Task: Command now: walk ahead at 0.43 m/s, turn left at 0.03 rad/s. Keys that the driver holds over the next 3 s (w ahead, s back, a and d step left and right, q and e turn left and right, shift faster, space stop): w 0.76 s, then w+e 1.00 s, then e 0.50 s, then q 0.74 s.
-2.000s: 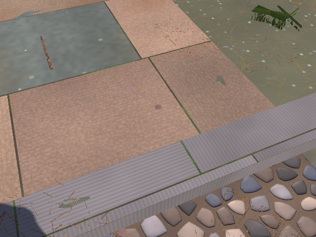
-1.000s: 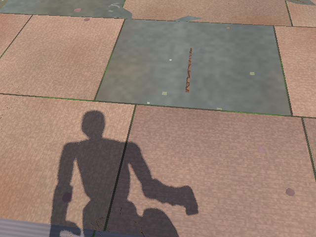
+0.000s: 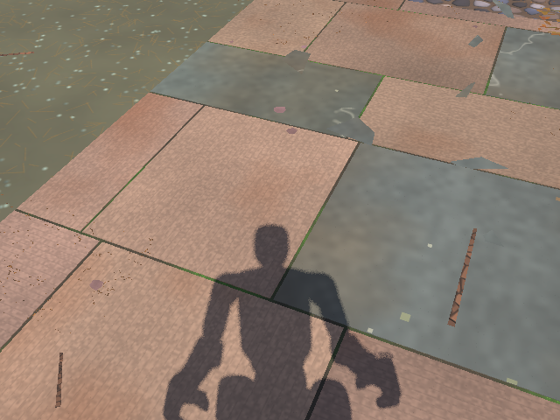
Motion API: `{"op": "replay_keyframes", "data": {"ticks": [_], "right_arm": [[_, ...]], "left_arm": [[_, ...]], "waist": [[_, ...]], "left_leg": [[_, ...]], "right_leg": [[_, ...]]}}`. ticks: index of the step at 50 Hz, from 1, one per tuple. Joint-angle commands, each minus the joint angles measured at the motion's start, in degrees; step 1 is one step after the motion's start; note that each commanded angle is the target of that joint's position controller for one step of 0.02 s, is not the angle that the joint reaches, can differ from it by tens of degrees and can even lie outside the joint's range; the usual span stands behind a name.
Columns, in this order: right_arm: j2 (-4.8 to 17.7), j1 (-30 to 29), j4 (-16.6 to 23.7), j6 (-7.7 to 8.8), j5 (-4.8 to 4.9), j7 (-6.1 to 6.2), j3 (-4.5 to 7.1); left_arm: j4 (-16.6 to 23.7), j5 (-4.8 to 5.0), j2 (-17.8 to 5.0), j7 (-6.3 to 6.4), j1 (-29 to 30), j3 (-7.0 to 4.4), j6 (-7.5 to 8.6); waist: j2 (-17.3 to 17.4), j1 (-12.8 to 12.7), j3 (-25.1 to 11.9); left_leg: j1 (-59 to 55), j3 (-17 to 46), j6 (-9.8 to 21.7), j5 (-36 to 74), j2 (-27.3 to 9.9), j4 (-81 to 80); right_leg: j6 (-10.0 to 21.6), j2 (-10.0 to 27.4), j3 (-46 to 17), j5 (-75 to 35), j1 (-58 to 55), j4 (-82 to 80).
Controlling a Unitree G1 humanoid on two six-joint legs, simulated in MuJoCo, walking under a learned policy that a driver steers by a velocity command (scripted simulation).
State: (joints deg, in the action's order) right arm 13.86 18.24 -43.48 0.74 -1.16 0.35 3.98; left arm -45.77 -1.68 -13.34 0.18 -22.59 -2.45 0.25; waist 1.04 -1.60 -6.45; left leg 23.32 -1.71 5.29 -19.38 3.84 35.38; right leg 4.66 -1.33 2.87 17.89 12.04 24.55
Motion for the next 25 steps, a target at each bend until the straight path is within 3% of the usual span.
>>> {"op": "replay_keyframes", "data": {"ticks": [1,2,3,5,7,12,15,17,18,19,20,21,22,23,24,25], "right_arm": [[4.72,-8.33,7.59,1.89,-1.13,-2.2,0.3],[6.26,-8.27,6.56,2.31,-1.23,-3.0,0.88],[6.16,-6.76,4.86,2.2,-0.99,-3.26,0.94],[4.98,-7.54,4.27,1.93,-1.44,-3.56,0.8],[2.98,-10.22,4.7,1.56,-1.42,-3.58,0.19],[1.12,-19.53,6.88,1.62,-0.98,-3.91,-0.83],[1.23,-23.56,8.46,1.72,-0.63,-3.98,-1.16],[1.85,-22.58,8.59,1.8,-0.46,-3.67,-0.99],[2.29,-20.06,7.94,1.85,-0.48,-3.28,-0.74],[3.24,-15.55,6.55,1.95,-0.46,-2.57,-0.17],[4.63,-7.1,3.88,2.31,-0.39,-1.84,0.63],[6.86,2.79,0.58,2.88,-0.97,-0.97,1.61],[11.69,11.54,-0.21,3.27,-2.39,-0.08,2.64],[15.16,10.41,-0.24,3.35,-2.5,-0.39,3.06],[11.71,5.67,-0.12,3.13,-0.6,-0.62,2.79],[7.8,0.98,-0.05,3.55,-0.27,-0.71,1.62]], "left_arm": [[2.79,0.21,-10.39,0.72,-0.72,-2.38,2.02],[2.57,0.77,-8.99,0.16,0.21,-1.85,3.03],[2.44,0.74,-7.84,-0.19,-0.58,-1.54,3.73],[0.87,1.26,-5.73,-0.05,-3.9,-0.86,4.91],[-0.74,1.11,-4.94,-0.27,-7.39,-0.77,5.28],[-2.59,0.72,-3.96,0.0,-11.48,-0.62,5.52],[-3.93,0.67,-5.44,0.27,-12.04,-0.93,5.58],[-4.62,0.7,-6.21,0.46,-10.63,-1.0,5.46],[-4.78,0.78,-6.95,0.53,-9.31,-1.11,5.48],[-5.35,0.86,-8.0,0.69,-8.92,-1.38,5.4],[-5.64,0.95,-9.06,0.83,-8.14,-1.69,5.17],[-5.34,1.08,-8.83,1.04,-7.21,-1.63,5.12],[-3.16,0.65,-5.41,1.01,-8.23,-0.68,5.1],[-2.14,2.87,0.11,0.49,-14.3,0.24,5.0],[-1.82,1.65,-5.23,0.6,-7.99,-1.04,5.01],[-0.65,1.65,-5.67,0.17,-2.84,-1.19,5.28]], "waist": [[-9.39,1.5,14.91],[-6.59,1.94,13.27],[-5.33,1.99,11.85],[-5.06,1.02,10.86],[-5.67,-0.2,11.13],[-7.07,-3.49,13.08],[-8.41,-4.03,13.87],[-9.19,-2.48,14.13],[-9.56,-0.81,12.99],[-10.0,1.49,10.21],[-8.86,5.49,5.64],[-7.14,9.76,-0.13],[1.16,11.64,-9.19],[15.72,7.06,-14.86],[6.78,6.42,-8.44],[2.99,4.77,-0.8]], "left_leg": [[27.03,4.27,-1.64,3.66,-4.61,17.48],[26.46,4.31,-2.53,6.46,-4.45,18.73],[25.62,3.33,-3.26,8.01,-4.26,20.42],[25.98,1.59,-3.85,10.86,-5.35,22.84],[27.94,0.43,-3.88,12.58,-5.85,23.7],[26.56,-2.75,-4.38,15.66,-6.52,13.57],[20.87,-4.79,-2.94,14.78,-5.65,5.22],[14.38,-5.46,-0.84,12.7,-4.51,0.55],[8.43,-6.12,0.45,11.36,-2.87,-1.51],[1.63,-6.51,1.52,9.92,-0.77,-2.63],[-8.1,-6.59,2.8,11.1,0.94,-5.64],[-23.02,-3.52,4.19,12.5,-1.83,-6.31],[-36.31,13.22,5.79,-0.5,-17.25,-6.69],[-44.45,42.54,13.32,-0.38,-30.19,-16.69],[-37.26,40.39,11.51,0.75,-26.01,-19.66],[-28.86,29.59,10.04,6.05,-23.74,-19.68]], "right_leg": [[8.96,23.11,-36.76,32.14,-4.33,-23.69],[7.7,19.73,-30.98,25.36,-5.62,-22.85],[6.47,16.69,-25.18,18.31,-7.42,-22.07],[5.84,14.23,-19.06,8.27,-10.1,-21.41],[5.76,13.0,-15.59,0.44,-12.46,-20.26],[6.05,11.82,-10.64,-16.55,-14.72,-18.7],[5.59,12.78,-8.84,-26.27,-15.69,-17.78],[4.78,13.53,-7.13,-34.23,-15.79,-15.87],[4.03,13.48,-5.74,-43.96,-15.24,-12.68],[3.16,13.6,-5.02,-54.7,-15.56,-6.94],[2.19,12.82,-3.7,-59.86,-14.92,2.75],[1.32,11.12,-2.41,-52.28,-7.17,14.9],[1.12,7.3,-0.61,-25.72,3.5,33.0],[-0.65,-3.09,-3.64,12.24,19.72,51.03],[0.34,0.62,-8.43,6.0,23.44,53.31],[0.53,3.07,-7.47,0.09,23.76,51.32]]}}
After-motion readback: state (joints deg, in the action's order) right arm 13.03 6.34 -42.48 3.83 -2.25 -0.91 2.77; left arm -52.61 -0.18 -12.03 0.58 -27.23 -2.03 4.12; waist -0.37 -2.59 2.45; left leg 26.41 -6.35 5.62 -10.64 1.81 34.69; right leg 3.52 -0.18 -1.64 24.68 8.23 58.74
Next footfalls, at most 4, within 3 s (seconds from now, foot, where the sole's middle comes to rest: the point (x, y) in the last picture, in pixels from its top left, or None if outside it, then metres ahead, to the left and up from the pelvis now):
0.42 left None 0.36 0.11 -0.78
0.96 right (327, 385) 0.68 -0.05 -0.78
1.50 left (290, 278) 1.02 0.05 -0.78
2.00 right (389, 254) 1.12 -0.25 -0.78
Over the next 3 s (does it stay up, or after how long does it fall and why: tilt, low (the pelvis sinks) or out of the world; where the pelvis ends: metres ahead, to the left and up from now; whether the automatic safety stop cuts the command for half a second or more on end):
stays up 1.10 -0.16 0.00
